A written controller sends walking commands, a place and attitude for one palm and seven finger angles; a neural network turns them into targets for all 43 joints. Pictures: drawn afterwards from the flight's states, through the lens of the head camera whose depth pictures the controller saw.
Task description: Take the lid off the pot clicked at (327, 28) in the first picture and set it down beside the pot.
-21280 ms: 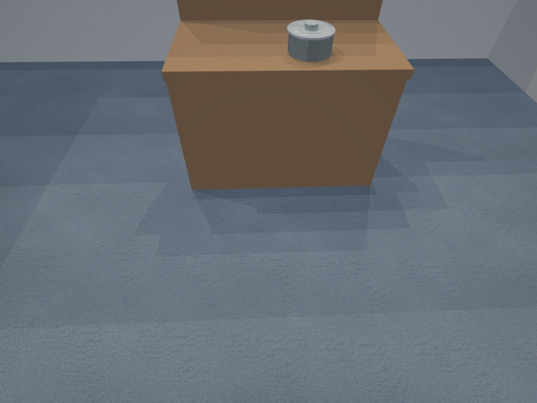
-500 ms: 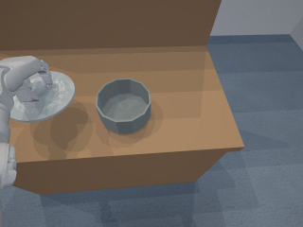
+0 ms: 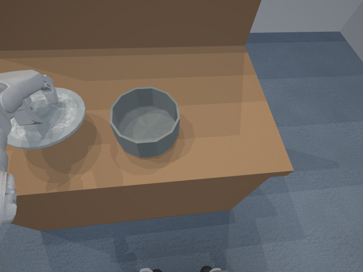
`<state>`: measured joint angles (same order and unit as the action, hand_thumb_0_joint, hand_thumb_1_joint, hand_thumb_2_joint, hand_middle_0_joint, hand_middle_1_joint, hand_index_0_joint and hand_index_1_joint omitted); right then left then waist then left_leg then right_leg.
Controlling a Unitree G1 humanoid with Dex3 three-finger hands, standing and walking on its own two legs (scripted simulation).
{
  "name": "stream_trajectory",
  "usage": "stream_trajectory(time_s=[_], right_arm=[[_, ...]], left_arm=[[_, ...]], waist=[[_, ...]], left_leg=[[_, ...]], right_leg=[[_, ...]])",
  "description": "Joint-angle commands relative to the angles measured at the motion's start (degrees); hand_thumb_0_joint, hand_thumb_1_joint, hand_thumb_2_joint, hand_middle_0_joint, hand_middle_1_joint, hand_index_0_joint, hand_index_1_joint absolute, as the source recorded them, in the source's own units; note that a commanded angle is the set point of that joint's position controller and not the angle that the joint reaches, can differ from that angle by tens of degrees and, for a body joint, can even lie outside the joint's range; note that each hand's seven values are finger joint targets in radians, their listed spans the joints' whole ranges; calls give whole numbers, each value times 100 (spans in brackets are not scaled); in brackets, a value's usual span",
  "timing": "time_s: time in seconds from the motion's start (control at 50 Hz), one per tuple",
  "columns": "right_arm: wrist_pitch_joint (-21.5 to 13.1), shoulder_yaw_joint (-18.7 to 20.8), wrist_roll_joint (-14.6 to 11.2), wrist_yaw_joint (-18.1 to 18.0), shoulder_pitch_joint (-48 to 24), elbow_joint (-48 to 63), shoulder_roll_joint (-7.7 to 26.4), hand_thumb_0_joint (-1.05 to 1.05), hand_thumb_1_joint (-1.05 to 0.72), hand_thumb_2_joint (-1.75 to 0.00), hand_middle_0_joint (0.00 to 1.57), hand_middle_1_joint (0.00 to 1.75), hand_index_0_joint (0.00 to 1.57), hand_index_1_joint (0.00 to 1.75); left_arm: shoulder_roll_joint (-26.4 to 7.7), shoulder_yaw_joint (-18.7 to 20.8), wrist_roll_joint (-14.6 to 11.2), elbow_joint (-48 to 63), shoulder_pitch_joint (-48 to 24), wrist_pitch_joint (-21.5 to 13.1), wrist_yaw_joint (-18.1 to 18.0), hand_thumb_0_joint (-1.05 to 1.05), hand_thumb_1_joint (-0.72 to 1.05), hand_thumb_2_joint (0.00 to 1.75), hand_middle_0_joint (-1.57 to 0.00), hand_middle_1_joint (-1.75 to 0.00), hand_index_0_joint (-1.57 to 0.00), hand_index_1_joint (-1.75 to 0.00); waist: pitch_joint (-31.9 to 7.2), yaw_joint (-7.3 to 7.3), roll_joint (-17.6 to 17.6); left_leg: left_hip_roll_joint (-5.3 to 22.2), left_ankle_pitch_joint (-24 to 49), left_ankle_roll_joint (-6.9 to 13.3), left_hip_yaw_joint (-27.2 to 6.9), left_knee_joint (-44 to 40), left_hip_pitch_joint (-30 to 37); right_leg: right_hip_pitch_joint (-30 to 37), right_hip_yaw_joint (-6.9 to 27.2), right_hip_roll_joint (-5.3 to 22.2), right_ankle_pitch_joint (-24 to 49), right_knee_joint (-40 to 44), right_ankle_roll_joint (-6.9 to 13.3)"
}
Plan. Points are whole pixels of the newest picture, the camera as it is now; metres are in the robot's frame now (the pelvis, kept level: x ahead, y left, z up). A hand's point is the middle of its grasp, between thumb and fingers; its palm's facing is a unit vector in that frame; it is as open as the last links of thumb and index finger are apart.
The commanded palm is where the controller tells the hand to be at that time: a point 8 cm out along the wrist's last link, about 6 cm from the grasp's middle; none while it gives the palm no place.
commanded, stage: lower the lid onto the table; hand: left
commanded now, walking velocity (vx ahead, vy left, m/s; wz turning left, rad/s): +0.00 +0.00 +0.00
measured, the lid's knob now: (39, 109) +0.48 +0.31 +0.03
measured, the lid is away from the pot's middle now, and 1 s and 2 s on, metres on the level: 0.24 0.23 0.24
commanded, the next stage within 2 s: open the fingers wide in 1.18 s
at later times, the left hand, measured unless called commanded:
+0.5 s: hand (42, 115) +0.46 +0.30 +0.03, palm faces -0.46 -0.07 -0.88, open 8.3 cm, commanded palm +0.49 +0.29 +0.08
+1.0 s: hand (47, 126) +0.45 +0.30 +0.00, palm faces -0.49 -0.07 -0.87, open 8.4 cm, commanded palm +0.50 +0.29 +0.05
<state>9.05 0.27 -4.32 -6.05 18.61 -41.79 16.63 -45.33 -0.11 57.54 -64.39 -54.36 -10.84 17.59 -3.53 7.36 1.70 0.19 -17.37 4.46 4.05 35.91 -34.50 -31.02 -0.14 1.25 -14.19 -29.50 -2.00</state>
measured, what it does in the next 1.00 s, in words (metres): stands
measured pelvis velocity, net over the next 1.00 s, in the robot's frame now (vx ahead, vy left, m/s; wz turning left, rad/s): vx -0.02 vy -0.01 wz -0.01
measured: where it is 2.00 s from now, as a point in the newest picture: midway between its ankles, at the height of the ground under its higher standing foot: outside the picture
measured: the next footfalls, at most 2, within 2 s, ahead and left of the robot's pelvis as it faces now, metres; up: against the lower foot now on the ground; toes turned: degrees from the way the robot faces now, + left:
none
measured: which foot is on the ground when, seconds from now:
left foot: down 0.00-1.00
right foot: down 0.00-1.00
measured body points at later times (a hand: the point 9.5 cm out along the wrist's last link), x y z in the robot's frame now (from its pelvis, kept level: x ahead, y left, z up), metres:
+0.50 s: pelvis -0.01 +0.00 -0.01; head +0.10 +0.02 +0.43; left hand +0.48 +0.30 +0.08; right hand -0.02 -0.29 -0.12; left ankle -0.01 +0.06 -0.73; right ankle -0.01 -0.16 -0.72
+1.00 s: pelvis -0.02 -0.01 -0.02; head +0.11 +0.01 +0.41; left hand +0.47 +0.30 +0.05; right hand -0.04 -0.30 -0.13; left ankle -0.01 +0.06 -0.73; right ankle -0.01 -0.16 -0.73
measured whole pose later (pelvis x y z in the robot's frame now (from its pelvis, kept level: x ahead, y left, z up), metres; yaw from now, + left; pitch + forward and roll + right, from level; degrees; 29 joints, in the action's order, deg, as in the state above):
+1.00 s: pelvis -0.02 -0.01 -0.02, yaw -1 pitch +20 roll -4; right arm 9.9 -0.4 -3.7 -6.1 19.9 -40.9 16.5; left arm -45.8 0.9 60.2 -68.6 -54.3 -11.1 12.4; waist -4.6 9.4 1.9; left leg 1.9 -20.3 3.8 3.2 46.0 -45.7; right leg -42.2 -0.7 -0.1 -17.2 -39.7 -1.9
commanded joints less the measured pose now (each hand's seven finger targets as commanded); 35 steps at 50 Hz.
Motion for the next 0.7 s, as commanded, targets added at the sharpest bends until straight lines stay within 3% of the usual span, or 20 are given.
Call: stream_trajectory(time_s=[0.0,0.04,0.06,0.08,0.1,0.16,0.22,0.28,0.3,0.34,0.4,0.46,0.5,0.52,0.54,0.56,0.58,0.64,0.66,0.68], right_arm=[[-98,366,61,-116,782,238,1140,0,-90,-90,20,30,20,30],[-80,372,76,-122,803,262,1122,0,-90,-90,20,30,20,30],[-91,376,81,-107,828,228,1107,0,-90,-90,20,30,20,30],[-76,392,84,-107,829,234,1116,0,-90,-90,20,30,20,30],[-91,387,92,-105,836,248,1106,0,-90,-90,20,30,20,30],[-62,365,78,-70,855,189,1131,0,-90,-90,20,30,20,30],[-60,396,101,-66,926,190,1105,0,-90,-90,20,30,20,30],[-53,381,107,-99,961,196,1133,0,-90,-90,20,30,20,30],[-62,369,104,-108,950,220,1130,0,-90,-90,20,30,20,30],[-52,383,108,-86,981,173,1111,0,-90,-90,20,30,20,30],[-58,360,115,-93,1002,232,1142,0,-90,-90,20,30,20,30],[-43,375,119,-56,998,202,1108,0,-90,-90,20,30,20,30],[-56,386,137,-61,1057,238,1111,0,-90,-90,20,30,20,30],[-30,359,129,-58,1043,243,1117,0,-90,-90,20,30,20,30],[-27,362,122,-57,1031,226,1112,0,-90,-90,20,30,20,30],[-25,348,105,-49,1040,209,1139,0,-90,-90,20,30,20,30],[-18,325,90,-67,1041,224,1165,0,-90,-90,20,30,20,30],[-37,365,127,-103,1095,230,1133,0,-90,-90,20,30,20,30],[-27,374,145,-112,1107,236,1127,0,-90,-90,20,30,20,30],[-26,370,137,-113,1093,235,1110,0,-90,-90,20,30,20,30]], left_arm=[[-2012,563,-66,1121,-2730,-34,-338,0,57,100,-83,-107,-80,-104],[-2018,562,-37,1256,-2851,-10,-388,0,57,100,-83,-107,-80,-104],[-1841,448,-40,1182,-2843,5,-405,0,57,100,-83,-107,-80,-104],[-1995,602,-32,1321,-2843,-9,-434,0,57,100,-83,-107,-80,-104],[-1922,571,-17,1137,-2690,-15,-440,0,57,100,-83,-107,-80,-104],[-1674,313,-10,864,-2790,74,-488,0,57,100,-83,-107,-80,-104],[-1572,253,21,1031,-2950,79,-514,0,57,100,-83,-107,-80,-104],[-1875,501,13,1042,-2904,57,-553,0,57,100,-83,-107,-80,-104],[-1905,518,27,1083,-2909,27,-564,0,57,100,-83,-107,-80,-104],[-1542,253,49,934,-2926,76,-598,0,57,100,-83,-107,-80,-104],[-2031,623,105,920,-2772,61,-691,0,57,100,-83,-107,-80,-104],[-1706,374,124,981,-2925,124,-729,0,57,100,-83,-107,-80,-104],[-1909,596,135,897,-2660,88,-749,0,57,100,-83,-107,-80,-104],[-1892,552,116,758,-2606,117,-746,0,57,100,-83,-107,-80,-104],[-1609,324,100,614,-2592,151,-733,0,57,100,-83,-107,-80,-104],[-1694,349,103,488,-2584,168,-734,0,57,100,-83,-107,-80,-104],[-1785,350,134,534,-2674,165,-735,0,57,100,-83,-107,-80,-104],[-1998,529,190,1086,-2945,60,-733,0,57,100,-83,-107,-80,-104],[-2049,610,188,1158,-2859,23,-740,0,57,100,-83,-107,-80,-104],[-1953,582,141,1024,-2738,28,-739,0,57,100,-83,-107,-80,-104]], waist=[[-2687,-3,744],[-2876,0,928],[-2771,29,906],[-2903,-21,904],[-2848,-9,906],[-2490,80,739],[-2793,105,930],[-2884,95,697],[-2917,70,809],[-2704,146,825],[-2882,55,753],[-2803,94,1020],[-2978,64,872],[-2876,84,775],[-2706,159,678],[-2473,167,623],[-2486,182,585],[-2981,125,1094],[-3168,115,1102],[-3059,137,1013]], left_leg=[[128,3275,-78,-445,5,2726],[122,3335,-93,-474,20,2850],[152,3363,-115,-484,36,2858],[154,3479,-121,-504,49,2917],[139,3624,-122,-487,89,2902],[157,2934,-115,-487,81,2568],[157,3136,-133,-500,157,2777],[139,2932,-91,-484,200,2577],[133,3079,-115,-503,210,2591],[164,2928,-141,-532,223,2566],[117,2906,-114,-484,284,2396],[153,2901,-159,-510,312,2465],[133,3207,-134,-487,404,2487],[117,3040,-131,-489,411,2335],[102,2809,-101,-432,412,2165],[96,2449,-80,-395,409,1940],[84,2189,-69,-407,383,1839],[117,2602,-95,-455,457,2298],[118,2819,-108,-476,510,2421],[123,2929,-113,-461,545,2357]], right_leg=[[-92,-356,-373,1479,46,431],[-116,-348,-385,1469,13,425],[-238,-390,-391,1398,2,427],[-172,-375,-393,1449,-12,428],[-251,-363,-401,1505,-14,437],[-481,-396,-405,1126,-53,426],[-528,-371,-416,1163,-115,437],[-381,-355,-412,1229,-168,422],[-413,-358,-410,1280,-199,449],[-690,-419,-438,1027,-207,434],[-459,-367,-421,1211,-288,454],[-669,-403,-431,1067,-314,456],[-573,-382,-455,1285,-354,448],[-558,-390,-451,1247,-377,432],[-637,-391,-463,1196,-371,420],[-684,-394,-452,1045,-363,419],[-685,-381,-457,919,-382,425],[-714,-375,-445,1019,-445,455],[-686,-378,-449,1129,-473,453],[-714,-386,-453,1179,-490,445]])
